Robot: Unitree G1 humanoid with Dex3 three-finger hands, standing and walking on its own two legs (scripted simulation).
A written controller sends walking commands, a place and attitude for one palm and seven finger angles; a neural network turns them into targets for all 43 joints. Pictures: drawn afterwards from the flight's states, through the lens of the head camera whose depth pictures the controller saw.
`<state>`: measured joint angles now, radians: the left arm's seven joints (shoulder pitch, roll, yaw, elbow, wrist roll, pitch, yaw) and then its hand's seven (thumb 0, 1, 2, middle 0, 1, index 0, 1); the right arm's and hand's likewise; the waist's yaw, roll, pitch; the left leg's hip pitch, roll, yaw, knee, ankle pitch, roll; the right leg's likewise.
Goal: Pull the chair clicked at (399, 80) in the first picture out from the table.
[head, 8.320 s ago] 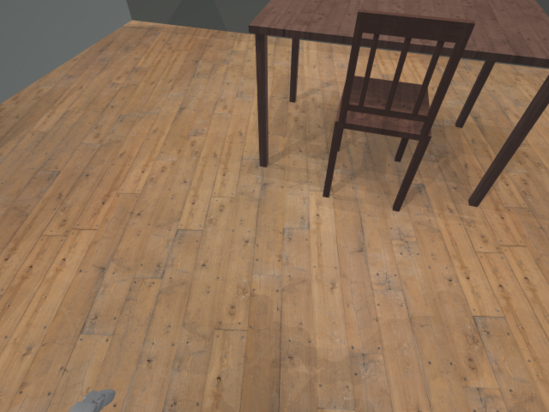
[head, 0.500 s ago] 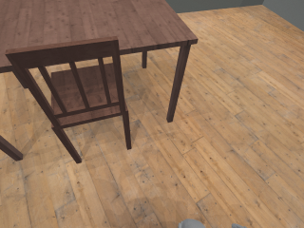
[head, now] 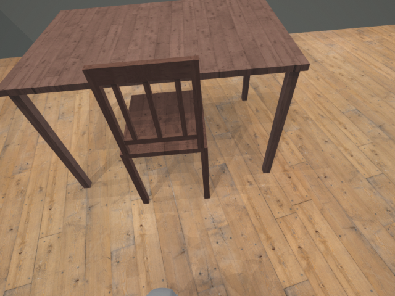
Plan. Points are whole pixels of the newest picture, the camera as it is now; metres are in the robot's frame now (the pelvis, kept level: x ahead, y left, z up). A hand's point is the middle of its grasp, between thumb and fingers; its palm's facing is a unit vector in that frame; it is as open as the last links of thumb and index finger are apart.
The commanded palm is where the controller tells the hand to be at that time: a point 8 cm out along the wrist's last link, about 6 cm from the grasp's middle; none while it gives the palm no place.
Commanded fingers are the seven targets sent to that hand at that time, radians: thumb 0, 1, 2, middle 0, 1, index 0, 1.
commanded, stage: take the last steps up to it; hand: left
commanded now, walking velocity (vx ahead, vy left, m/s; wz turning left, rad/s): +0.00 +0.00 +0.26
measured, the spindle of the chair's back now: (153, 111) +0.73 +0.20 -0.10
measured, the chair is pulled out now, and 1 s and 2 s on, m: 0.00 0.00 0.00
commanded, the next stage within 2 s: come to a stop and stand still in 1.06 s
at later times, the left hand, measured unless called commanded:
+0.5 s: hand out of the picture +0.04 +0.25 -0.17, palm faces +0.12 -0.97 -0.19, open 7.4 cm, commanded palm none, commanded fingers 0.00 0.90 0.90 -0.20 -0.30 -0.20 -0.30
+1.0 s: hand (131, 269) +0.21 +0.19 -0.16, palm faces +0.14 -0.96 -0.23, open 7.2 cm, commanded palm none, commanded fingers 0.00 0.90 0.90 -0.20 -0.30 -0.20 -0.30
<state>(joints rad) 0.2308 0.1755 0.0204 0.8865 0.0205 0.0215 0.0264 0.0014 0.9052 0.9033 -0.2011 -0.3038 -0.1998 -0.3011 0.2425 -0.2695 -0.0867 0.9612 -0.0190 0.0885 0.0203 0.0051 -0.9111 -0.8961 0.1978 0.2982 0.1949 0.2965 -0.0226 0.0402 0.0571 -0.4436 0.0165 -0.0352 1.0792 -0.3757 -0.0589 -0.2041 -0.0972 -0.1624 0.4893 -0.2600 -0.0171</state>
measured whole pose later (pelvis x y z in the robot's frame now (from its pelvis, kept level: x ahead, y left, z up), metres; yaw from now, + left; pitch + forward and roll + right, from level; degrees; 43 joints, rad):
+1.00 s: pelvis +0.20 +0.00 +0.00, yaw +6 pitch -1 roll +0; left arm 0.29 0.15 0.03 1.06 0.01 -0.06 0.02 -0.01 0.94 0.90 -0.20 -0.30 -0.20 -0.30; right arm 0.28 -0.19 -0.06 1.05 -0.02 -0.01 0.00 0.00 -0.91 -0.90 0.20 0.30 0.19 0.30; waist -0.02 0.05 0.02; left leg -0.53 0.10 0.01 1.04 -0.22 0.00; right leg -0.16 0.01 -0.16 0.36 -0.20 -0.07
